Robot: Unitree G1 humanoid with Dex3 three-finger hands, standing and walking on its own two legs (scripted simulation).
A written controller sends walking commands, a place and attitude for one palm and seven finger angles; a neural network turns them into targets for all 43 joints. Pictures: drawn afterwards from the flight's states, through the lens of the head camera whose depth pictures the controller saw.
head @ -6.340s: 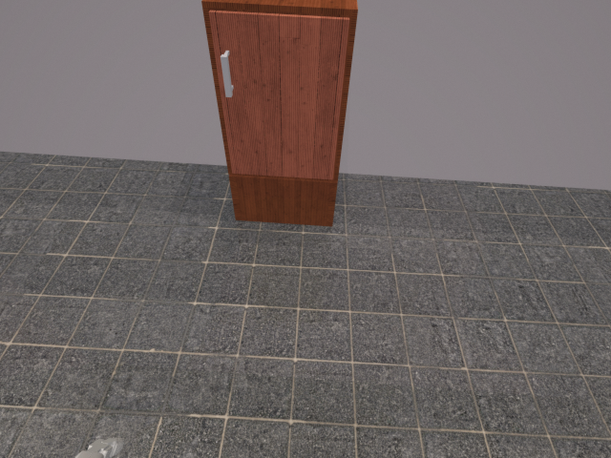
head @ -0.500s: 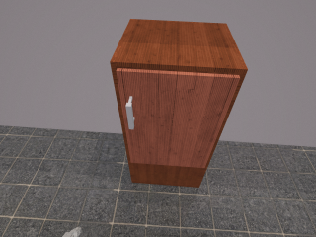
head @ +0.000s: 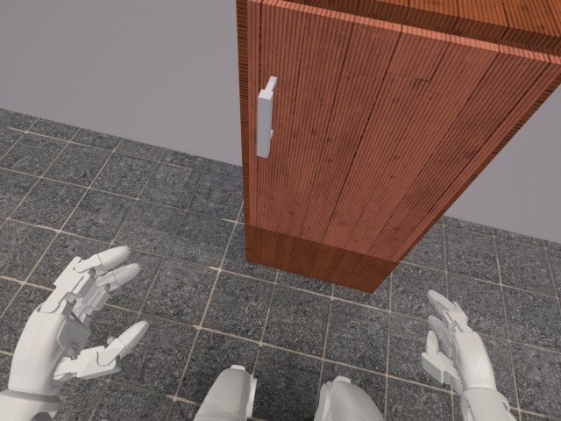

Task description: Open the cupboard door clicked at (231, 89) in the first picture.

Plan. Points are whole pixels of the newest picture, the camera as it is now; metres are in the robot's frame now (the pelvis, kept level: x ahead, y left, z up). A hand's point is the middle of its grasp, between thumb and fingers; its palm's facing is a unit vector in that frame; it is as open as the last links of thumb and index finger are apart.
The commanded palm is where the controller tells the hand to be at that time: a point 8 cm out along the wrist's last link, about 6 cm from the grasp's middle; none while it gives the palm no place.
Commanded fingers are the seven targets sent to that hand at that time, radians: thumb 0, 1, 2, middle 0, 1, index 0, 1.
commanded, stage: raise the hand with hooked fingers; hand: left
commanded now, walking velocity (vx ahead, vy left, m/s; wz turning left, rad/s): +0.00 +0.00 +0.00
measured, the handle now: (267, 118) +0.56 +0.10 +0.06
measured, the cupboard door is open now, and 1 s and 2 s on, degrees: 0 0 0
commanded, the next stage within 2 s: move the hooked fingers beside the handle in 1.50 s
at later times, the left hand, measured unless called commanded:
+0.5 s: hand (108, 308) +0.23 +0.24 +0.04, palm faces -0.17 -0.98 -0.07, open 12.6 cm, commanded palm +0.21 +0.31 +0.06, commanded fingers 0.00 -0.41 0.34 -0.29 -1.14 -0.29 -1.14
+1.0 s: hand (77, 251) +0.28 +0.29 +0.07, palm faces -0.10 -0.99 -0.09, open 13.9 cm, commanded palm +0.26 +0.34 +0.07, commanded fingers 0.00 -0.50 0.30 -0.30 -1.20 -0.30 -1.20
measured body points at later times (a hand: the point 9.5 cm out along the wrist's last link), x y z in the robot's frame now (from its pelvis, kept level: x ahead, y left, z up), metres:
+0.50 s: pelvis -0.02 +0.02 +0.01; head +0.07 +0.05 +0.45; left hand +0.23 +0.30 +0.05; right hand +0.16 -0.24 -0.05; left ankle +0.01 +0.10 -0.63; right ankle +0.03 -0.10 -0.63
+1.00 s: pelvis -0.01 +0.03 +0.02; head +0.08 +0.05 +0.46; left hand +0.28 +0.35 +0.08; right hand +0.15 -0.22 -0.05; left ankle +0.01 +0.10 -0.63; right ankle +0.03 -0.10 -0.63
